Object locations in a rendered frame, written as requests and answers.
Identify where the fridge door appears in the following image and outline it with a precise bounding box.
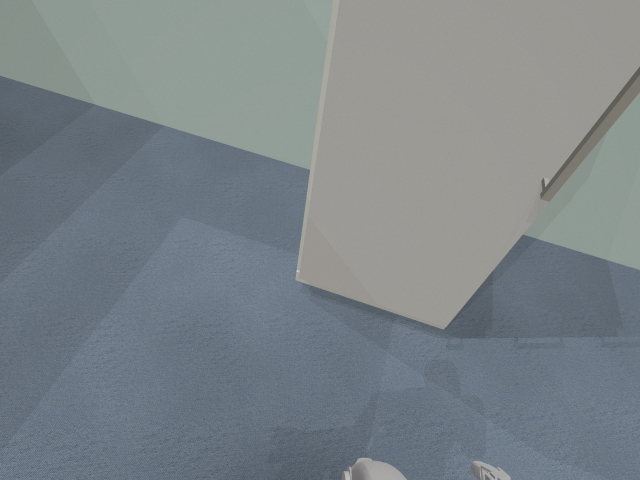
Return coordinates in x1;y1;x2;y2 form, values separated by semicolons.
299;0;640;327

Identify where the handle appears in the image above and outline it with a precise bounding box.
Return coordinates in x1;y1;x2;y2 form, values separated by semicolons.
540;67;640;202

